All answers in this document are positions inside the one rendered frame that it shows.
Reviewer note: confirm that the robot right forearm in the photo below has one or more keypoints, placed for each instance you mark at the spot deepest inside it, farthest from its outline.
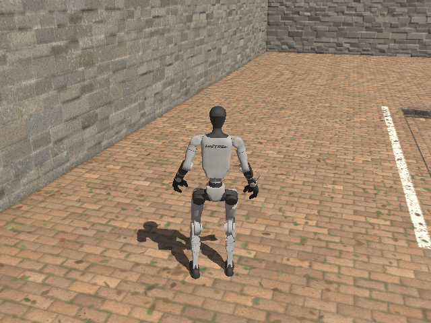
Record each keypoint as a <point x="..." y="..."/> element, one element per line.
<point x="250" y="177"/>

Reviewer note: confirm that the robot right hand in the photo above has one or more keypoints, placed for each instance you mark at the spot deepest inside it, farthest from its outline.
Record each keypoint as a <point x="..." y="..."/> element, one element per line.
<point x="250" y="189"/>

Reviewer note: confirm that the robot left hand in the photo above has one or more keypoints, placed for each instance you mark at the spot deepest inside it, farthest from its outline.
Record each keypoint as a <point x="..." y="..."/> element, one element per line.
<point x="175" y="185"/>

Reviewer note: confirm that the left robot upper arm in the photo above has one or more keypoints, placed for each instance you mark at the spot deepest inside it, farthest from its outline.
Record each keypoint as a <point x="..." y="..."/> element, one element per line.
<point x="191" y="151"/>

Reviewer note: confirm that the right robot upper arm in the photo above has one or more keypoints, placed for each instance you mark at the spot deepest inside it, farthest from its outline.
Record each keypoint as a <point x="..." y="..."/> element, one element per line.
<point x="237" y="142"/>

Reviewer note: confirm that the left robot shin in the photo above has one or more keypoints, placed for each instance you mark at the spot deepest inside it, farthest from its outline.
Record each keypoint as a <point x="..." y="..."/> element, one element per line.
<point x="195" y="241"/>

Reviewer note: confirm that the robot left forearm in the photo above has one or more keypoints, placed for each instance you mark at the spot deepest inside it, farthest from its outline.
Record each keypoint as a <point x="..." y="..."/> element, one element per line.
<point x="181" y="173"/>

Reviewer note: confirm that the robot right foot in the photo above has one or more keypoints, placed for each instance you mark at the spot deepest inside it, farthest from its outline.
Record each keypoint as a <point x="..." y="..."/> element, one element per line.
<point x="229" y="271"/>

